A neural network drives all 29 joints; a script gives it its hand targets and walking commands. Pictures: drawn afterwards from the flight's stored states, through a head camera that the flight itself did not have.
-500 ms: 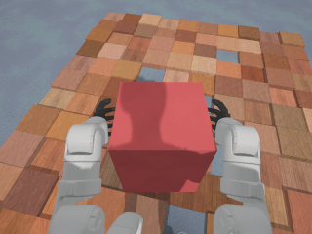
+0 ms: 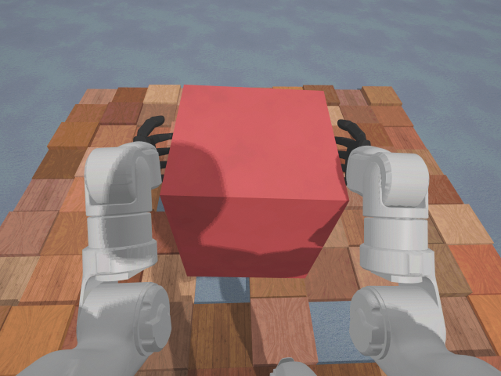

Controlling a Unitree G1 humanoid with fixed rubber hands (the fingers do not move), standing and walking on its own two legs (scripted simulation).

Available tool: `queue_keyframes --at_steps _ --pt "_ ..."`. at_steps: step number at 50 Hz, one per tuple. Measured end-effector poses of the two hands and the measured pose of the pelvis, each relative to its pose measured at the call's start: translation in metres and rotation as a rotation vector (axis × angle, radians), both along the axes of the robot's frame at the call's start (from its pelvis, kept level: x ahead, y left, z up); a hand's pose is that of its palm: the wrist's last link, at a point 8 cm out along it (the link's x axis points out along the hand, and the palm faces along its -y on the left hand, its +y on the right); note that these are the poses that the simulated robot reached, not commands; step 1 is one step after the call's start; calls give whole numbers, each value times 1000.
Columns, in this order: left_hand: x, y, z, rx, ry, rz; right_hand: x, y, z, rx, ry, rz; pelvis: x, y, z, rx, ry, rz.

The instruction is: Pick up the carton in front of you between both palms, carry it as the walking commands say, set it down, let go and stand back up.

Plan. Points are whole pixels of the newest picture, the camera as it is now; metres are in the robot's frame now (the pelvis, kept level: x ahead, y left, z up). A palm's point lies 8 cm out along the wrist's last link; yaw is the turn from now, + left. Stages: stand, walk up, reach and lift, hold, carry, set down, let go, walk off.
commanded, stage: carry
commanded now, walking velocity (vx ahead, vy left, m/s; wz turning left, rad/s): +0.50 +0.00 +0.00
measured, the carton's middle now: (250, 190) +0.38 -0.03 +0.10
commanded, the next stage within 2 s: none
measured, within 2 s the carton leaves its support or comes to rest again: neither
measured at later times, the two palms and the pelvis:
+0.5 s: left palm (165, 112) +0.67 +0.13 +0.06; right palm (293, 102) +0.67 -0.17 +0.07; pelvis +0.30 -0.03 -0.05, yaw +0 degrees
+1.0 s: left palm (164, 34) +0.97 +0.15 +0.11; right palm (266, 23) +1.01 -0.15 +0.12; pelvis +0.62 -0.05 -0.03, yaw +1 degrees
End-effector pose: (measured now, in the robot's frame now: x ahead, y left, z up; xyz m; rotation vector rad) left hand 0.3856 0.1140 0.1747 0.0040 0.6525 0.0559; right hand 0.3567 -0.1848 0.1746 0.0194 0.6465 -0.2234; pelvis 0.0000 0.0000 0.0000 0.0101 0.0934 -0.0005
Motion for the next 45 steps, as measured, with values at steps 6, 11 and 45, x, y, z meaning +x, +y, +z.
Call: queue_keyframes --at_steps 6,11,45 --pt "76 -15 -16 21 37 42 90 -16 -19 7 38 50 84 -29 -22 -9 -4 9" --pt "115 -12 -63 52 110 90 154 -11 -62 50 109 115 130 -43 -35 -20 3 0" --pt "536 11 -85 39 -8 111 581 10 -80 19 -9 138 573 -40 -44 -82 -46 20"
